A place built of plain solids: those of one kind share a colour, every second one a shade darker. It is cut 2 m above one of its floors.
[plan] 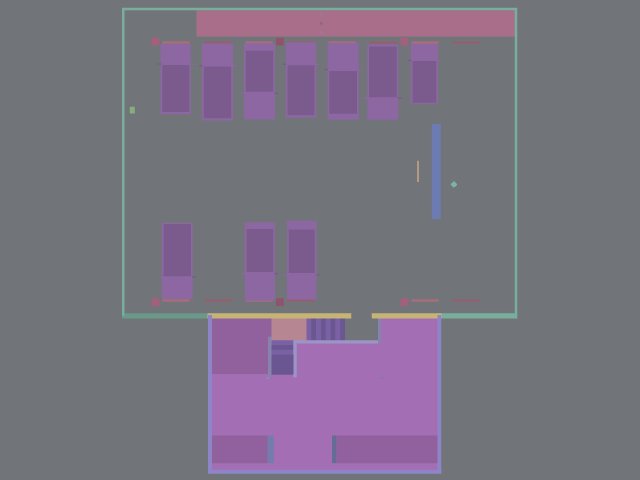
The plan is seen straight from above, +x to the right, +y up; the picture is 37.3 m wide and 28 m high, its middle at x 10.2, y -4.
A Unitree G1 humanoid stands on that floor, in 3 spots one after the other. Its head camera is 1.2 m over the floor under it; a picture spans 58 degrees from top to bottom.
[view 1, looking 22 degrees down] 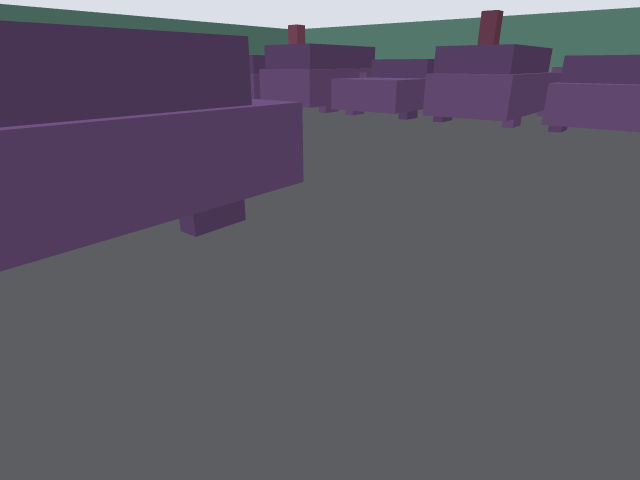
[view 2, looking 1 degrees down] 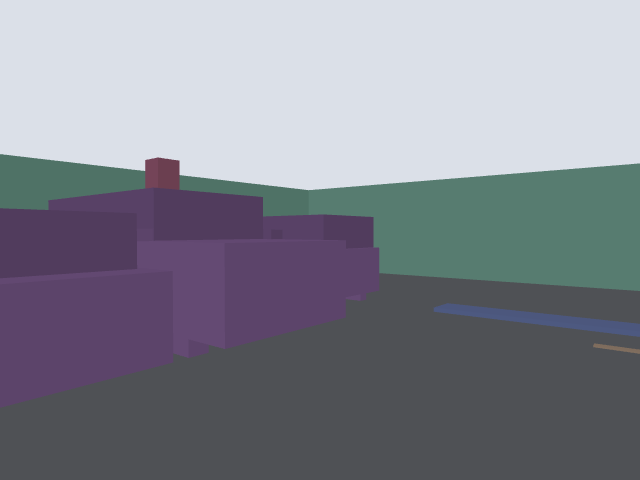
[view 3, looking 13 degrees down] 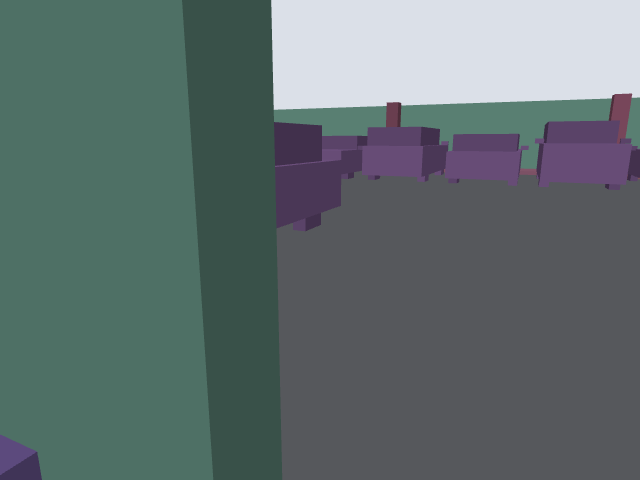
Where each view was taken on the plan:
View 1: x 12.62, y -5.88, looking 129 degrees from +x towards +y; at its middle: ground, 3.20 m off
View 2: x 10.56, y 0.00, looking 39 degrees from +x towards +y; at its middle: car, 5.32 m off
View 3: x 12.58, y -9.21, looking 115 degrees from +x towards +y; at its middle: ground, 5.33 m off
